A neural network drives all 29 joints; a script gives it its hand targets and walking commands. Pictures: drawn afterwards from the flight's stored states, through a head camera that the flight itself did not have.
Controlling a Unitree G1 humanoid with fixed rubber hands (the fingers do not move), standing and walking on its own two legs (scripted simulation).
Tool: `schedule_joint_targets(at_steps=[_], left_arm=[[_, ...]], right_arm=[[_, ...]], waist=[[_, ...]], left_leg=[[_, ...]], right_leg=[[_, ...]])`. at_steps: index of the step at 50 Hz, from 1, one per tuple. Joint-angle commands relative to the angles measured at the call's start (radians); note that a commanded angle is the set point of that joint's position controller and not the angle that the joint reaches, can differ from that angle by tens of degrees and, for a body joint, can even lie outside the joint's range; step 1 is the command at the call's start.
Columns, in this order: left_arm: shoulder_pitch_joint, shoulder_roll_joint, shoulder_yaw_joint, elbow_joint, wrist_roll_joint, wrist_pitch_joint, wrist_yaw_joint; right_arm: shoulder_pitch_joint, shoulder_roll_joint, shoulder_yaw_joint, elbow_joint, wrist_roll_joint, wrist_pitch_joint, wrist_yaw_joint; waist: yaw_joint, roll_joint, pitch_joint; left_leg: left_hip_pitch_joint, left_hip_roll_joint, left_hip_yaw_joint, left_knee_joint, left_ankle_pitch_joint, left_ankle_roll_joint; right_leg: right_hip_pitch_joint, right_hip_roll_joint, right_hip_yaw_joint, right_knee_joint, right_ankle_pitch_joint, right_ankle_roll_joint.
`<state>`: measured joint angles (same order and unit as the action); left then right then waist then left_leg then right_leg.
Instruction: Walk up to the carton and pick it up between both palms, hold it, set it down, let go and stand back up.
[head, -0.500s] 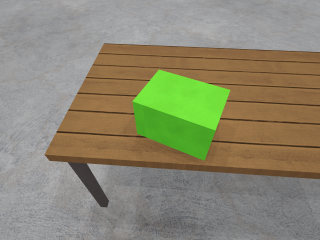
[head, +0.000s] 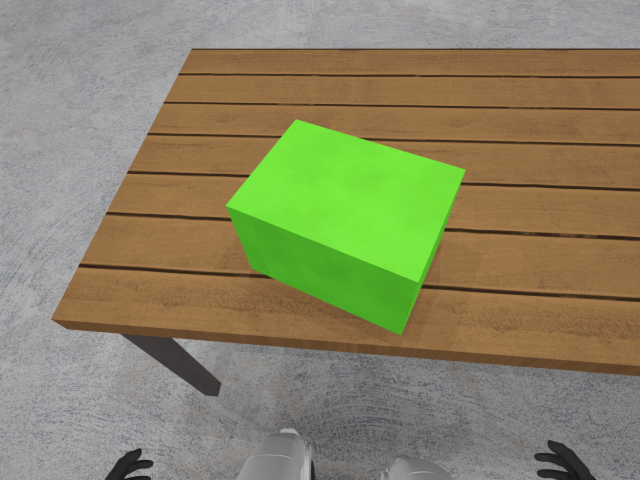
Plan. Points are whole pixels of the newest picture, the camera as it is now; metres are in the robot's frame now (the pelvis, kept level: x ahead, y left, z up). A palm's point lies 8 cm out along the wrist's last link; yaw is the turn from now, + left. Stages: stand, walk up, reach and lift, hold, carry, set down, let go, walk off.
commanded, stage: walk up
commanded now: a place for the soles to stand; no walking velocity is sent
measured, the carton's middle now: (347, 224) +0.44 +0.01 +0.00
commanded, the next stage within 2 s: none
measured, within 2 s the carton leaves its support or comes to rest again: neither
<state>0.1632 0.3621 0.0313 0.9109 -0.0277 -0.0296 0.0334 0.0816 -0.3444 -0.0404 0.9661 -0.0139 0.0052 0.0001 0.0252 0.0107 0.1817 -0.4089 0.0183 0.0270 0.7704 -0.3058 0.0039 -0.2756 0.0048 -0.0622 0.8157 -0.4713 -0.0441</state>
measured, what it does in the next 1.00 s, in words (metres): shifts its weight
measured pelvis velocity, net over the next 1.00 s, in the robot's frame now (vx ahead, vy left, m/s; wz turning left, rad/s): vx -0.03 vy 0.05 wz -0.06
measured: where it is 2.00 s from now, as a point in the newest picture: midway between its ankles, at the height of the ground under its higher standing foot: outside the picture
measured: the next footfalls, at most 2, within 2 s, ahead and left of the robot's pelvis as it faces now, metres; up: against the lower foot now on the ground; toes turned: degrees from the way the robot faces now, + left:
none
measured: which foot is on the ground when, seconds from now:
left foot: down 0.00-1.00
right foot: down 0.00-1.00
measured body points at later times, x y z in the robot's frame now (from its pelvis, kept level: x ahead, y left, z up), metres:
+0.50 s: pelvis -0.01 +0.05 +0.01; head +0.02 +0.04 +0.45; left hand +0.08 +0.37 -0.10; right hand +0.12 -0.25 -0.12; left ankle +0.06 +0.13 -0.71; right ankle -0.03 -0.08 -0.70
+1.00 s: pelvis -0.03 +0.05 +0.02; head -0.01 +0.05 +0.47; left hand +0.05 +0.35 -0.11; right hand +0.05 -0.26 -0.11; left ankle +0.06 +0.13 -0.71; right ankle -0.03 -0.08 -0.70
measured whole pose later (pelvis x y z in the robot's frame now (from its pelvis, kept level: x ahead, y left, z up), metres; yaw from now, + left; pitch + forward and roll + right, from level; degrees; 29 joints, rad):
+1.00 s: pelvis -0.03 +0.05 +0.02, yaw -3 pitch -3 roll -1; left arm 0.19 0.35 0.03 1.04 0.02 -0.03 0.01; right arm 0.08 -0.35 -0.06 1.08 -0.01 0.02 0.03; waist 0.00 0.02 0.08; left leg -0.36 0.02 0.10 0.57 -0.17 0.05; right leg -0.24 0.00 0.01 0.60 -0.31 0.01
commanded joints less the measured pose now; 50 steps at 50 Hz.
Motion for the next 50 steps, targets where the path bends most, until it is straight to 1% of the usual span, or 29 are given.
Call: schedule_joint_targets(at_steps=[1, 2, 3, 4, 5, 6, 7, 8, 9, 10, 11, 13, 15, 16, 17, 18, 19, 21, 23, 25, 27, 28, 30, 32, 34, 36, 39, 47, 50], left_arm=[[0.088, 0.335, 0.085, -0.021, 0.029, -0.035, 0.021], [0.071, 0.340, 0.083, -0.023, 0.030, -0.036, 0.023], [0.050, 0.330, 0.079, -0.025, 0.030, -0.038, 0.025], [0.035, 0.321, 0.076, -0.023, 0.030, -0.038, 0.026], [0.025, 0.313, 0.074, -0.023, 0.029, -0.037, 0.026], [0.009, 0.305, 0.073, -0.027, 0.028, -0.035, 0.024], [-0.006, 0.295, 0.070, -0.031, 0.027, -0.033, 0.022], [-0.009, 0.281, 0.064, -0.027, 0.024, -0.031, 0.021], [-0.009, 0.268, 0.059, -0.020, 0.022, -0.028, 0.019], [-0.003, 0.262, 0.056, -0.013, 0.023, -0.026, 0.018], [0.004, 0.258, 0.054, -0.008, 0.025, -0.026, 0.016], [0.012, 0.260, 0.054, 0.000, 0.031, -0.026, 0.013], [0.000, 0.273, 0.054, 0.005, 0.035, -0.026, 0.010], [-0.012, 0.274, 0.053, 0.005, 0.036, -0.026, 0.009], [-0.025, 0.270, 0.050, 0.007, 0.036, -0.025, 0.008], [-0.030, 0.261, 0.047, 0.009, 0.035, -0.023, 0.007], [-0.027, 0.248, 0.043, 0.015, 0.031, -0.020, 0.005], [0.005, 0.224, 0.039, 0.031, 0.026, -0.014, 0.004], [0.041, 0.217, 0.041, 0.048, 0.026, -0.008, 0.001], [0.069, 0.215, 0.046, 0.060, 0.029, -0.006, -0.003], [0.077, 0.216, 0.050, 0.066, 0.035, -0.006, -0.006], [0.073, 0.217, 0.051, 0.065, 0.037, -0.006, -0.008], [0.037, 0.233, 0.053, 0.054, 0.047, -0.010, -0.011], [-0.005, 0.245, 0.052, 0.042, 0.054, -0.015, -0.012], [-0.017, 0.236, 0.050, 0.040, 0.053, -0.017, -0.013], [-0.006, 0.226, 0.046, 0.048, 0.051, -0.020, -0.013], [0.004, 0.222, 0.046, 0.054, 0.051, -0.021, -0.013], [0.019, 0.202, 0.039, 0.075, 0.044, -0.017, -0.013], [0.011, 0.203, 0.037, 0.078, 0.043, -0.017, -0.014]], right_arm=[[-0.068, -0.231, -0.046, -0.094, 0.023, 0.011, -0.014], [-0.080, -0.233, -0.047, -0.087, 0.019, 0.015, -0.016], [-0.084, -0.233, -0.051, -0.078, 0.013, 0.014, -0.013], [-0.082, -0.232, -0.054, -0.073, 0.009, 0.011, -0.010], [-0.076, -0.231, -0.055, -0.070, 0.007, 0.006, -0.006], [-0.066, -0.234, -0.058, -0.066, 0.007, 0.002, -0.001], [-0.057, -0.243, -0.061, -0.061, 0.006, -0.002, 0.002], [-0.063, -0.250, -0.063, -0.058, 0.006, -0.003, 0.003], [-0.077, -0.251, -0.062, -0.056, 0.007, -0.004, 0.003], [-0.091, -0.249, -0.059, -0.055, 0.010, -0.003, 0.003], [-0.103, -0.248, -0.057, -0.055, 0.010, -0.003, 0.002], [-0.125, -0.246, -0.054, -0.049, 0.010, -0.004, 0.002], [-0.129, -0.248, -0.055, -0.035, 0.009, -0.003, 0.003], [-0.124, -0.249, -0.056, -0.026, 0.009, -0.004, 0.004], [-0.117, -0.249, -0.056, -0.016, 0.008, -0.006, 0.006], [-0.114, -0.252, -0.057, -0.009, 0.007, -0.009, 0.007], [-0.117, -0.254, -0.056, -0.005, 0.006, -0.012, 0.008], [-0.120, -0.259, -0.054, -0.002, 0.005, -0.016, 0.009], [-0.128, -0.264, -0.055, -0.001, 0.002, -0.014, 0.009], [-0.143, -0.262, -0.054, -0.006, 0.000, -0.011, 0.010], [-0.148, -0.256, -0.055, -0.012, -0.001, -0.005, 0.012], [-0.146, -0.252, -0.056, -0.013, -0.001, -0.003, 0.013], [-0.135, -0.247, -0.060, -0.009, 0.001, 0.002, 0.017], [-0.115, -0.244, -0.065, 0.000, 0.003, 0.002, 0.021], [-0.098, -0.241, -0.067, 0.007, 0.001, 0.000, 0.025], [-0.091, -0.232, -0.066, 0.012, 0.001, -0.003, 0.026], [-0.084, -0.226, -0.064, 0.017, 0.002, -0.005, 0.027], [-0.081, -0.228, -0.057, 0.033, 0.002, -0.008, 0.026], [-0.078, -0.230, -0.053, 0.038, 0.004, -0.009, 0.026]], waist=[[0.017, -0.078, -0.240], [0.015, -0.086, -0.222], [0.005, -0.079, -0.214], [-0.005, -0.076, -0.207], [-0.012, -0.072, -0.214], [-0.020, -0.071, -0.230], [-0.028, -0.066, -0.254], [-0.031, -0.059, -0.277], [-0.029, -0.046, -0.291], [-0.024, -0.035, -0.300], [-0.018, -0.029, -0.304], [-0.012, -0.024, -0.290], [-0.015, -0.029, -0.255], [-0.021, -0.033, -0.243], [-0.028, -0.021, -0.237], [-0.030, -0.004, -0.235], [-0.027, 0.018, -0.235], [-0.012, 0.057, -0.230], [0.001, 0.078, -0.210], [0.011, 0.097, -0.195], [0.012, 0.095, -0.176], [0.007, 0.087, -0.166], [-0.012, 0.046, -0.135], [-0.035, 0.024, -0.129], [-0.043, 0.026, -0.147], [-0.038, 0.022, -0.168], [-0.034, 0.003, -0.178], [-0.026, 0.024, -0.174], [-0.026, 0.017, -0.172]], left_leg=[[-0.020, 0.048, -0.058, 0.054, 0.229, 0.045], [-0.016, 0.047, -0.059, 0.067, 0.144, 0.037], [0.006, 0.049, -0.063, 0.075, 0.102, 0.038], [0.025, 0.054, -0.064, 0.056, 0.138, 0.044], [0.060, 0.062, -0.063, 0.016, 0.252, 0.051], [0.104, 0.071, -0.068, -0.015, 0.358, 0.061], [0.153, 0.084, -0.080, -0.033, 0.423, 0.073], [0.185, 0.102, -0.100, -0.047, 0.453, 0.092], [0.193, 0.117, -0.127, -0.065, 0.456, 0.116], [0.182, 0.129, -0.150, -0.082, 0.439, 0.130], [0.164, 0.137, -0.162, -0.094, 0.422, 0.138], [0.136, 0.130, -0.163, -0.107, 0.361, 0.123], [0.129, 0.114, -0.152, -0.120, 0.295, 0.095], [0.137, 0.109, -0.152, -0.134, 0.274, 0.090], [0.152, 0.116, -0.160, -0.161, 0.264, 0.091], [0.158, 0.133, -0.178, -0.204, 0.255, 0.104], [0.151, 0.158, -0.207, -0.249, 0.237, 0.126], [0.116, 0.213, -0.269, -0.327, 0.167, 0.170], [0.071, 0.246, -0.297, -0.386, 0.067, 0.186], [0.029, 0.246, -0.284, -0.408, -0.020, 0.171], [-0.010, 0.225, -0.252, -0.412, -0.130, 0.145], [-0.014, 0.204, -0.232, -0.407, -0.192, 0.127], [0.019, 0.152, -0.194, -0.377, -0.281, 0.081], [0.082, 0.122, -0.181, -0.355, -0.280, 0.052], [0.130, 0.125, -0.184, -0.367, -0.278, 0.051], [0.145, 0.133, -0.187, -0.381, -0.267, 0.056], [0.147, 0.132, -0.176, -0.388, -0.249, 0.051], [0.143, 0.154, -0.184, -0.441, -0.248, 0.051], [0.143, 0.154, -0.178, -0.446, -0.229, 0.046]], right_leg=[[0.112, -0.281, 0.341, -0.283, 0.638, -0.057], [0.088, -0.319, 0.373, -0.290, 0.679, -0.110], [0.067, -0.324, 0.369, -0.273, 0.717, -0.137], [0.054, -0.304, 0.334, -0.247, 0.743, -0.135], [0.042, -0.269, 0.286, -0.221, 0.743, -0.109], [0.026, -0.230, 0.244, -0.193, 0.709, -0.077], [0.004, -0.200, 0.214, -0.172, 0.651, -0.048], [-0.009, -0.173, 0.194, -0.163, 0.571, -0.026], [-0.009, -0.151, 0.182, -0.156, 0.487, -0.016], [0.004, -0.140, 0.179, -0.154, 0.422, -0.015], [0.020, -0.135, 0.180, -0.156, 0.367, -0.024], [0.024, -0.151, 0.208, -0.198, 0.301, -0.045], [-0.004, -0.174, 0.232, -0.240, 0.274, -0.061], [-0.022, -0.175, 0.230, -0.247, 0.265, -0.061], [-0.036, -0.166, 0.217, -0.243, 0.252, -0.056], [-0.035, -0.140, 0.188, -0.222, 0.234, -0.042], [-0.021, -0.107, 0.153, -0.189, 0.208, -0.028], [0.015, -0.052, 0.089, -0.123, 0.134, -0.010], [0.044, -0.025, 0.059, -0.107, 0.048, -0.007], [0.064, -0.025, 0.059, -0.126, 0.013, -0.015], [0.068, -0.035, 0.080, -0.160, 0.011, -0.027], [0.049, -0.048, 0.106, -0.198, -0.004, -0.034], [-0.037, -0.091, 0.180, -0.311, -0.040, -0.051], [-0.115, -0.114, 0.226, -0.365, -0.069, -0.056], [-0.136, -0.107, 0.216, -0.374, -0.078, -0.046], [-0.112, -0.098, 0.200, -0.371, -0.038, -0.040], [-0.090, -0.099, 0.196, -0.380, -0.003, -0.039], [-0.064, -0.084, 0.165, -0.369, 0.071, -0.032], [-0.057, -0.089, 0.170, -0.380, 0.099, -0.032]])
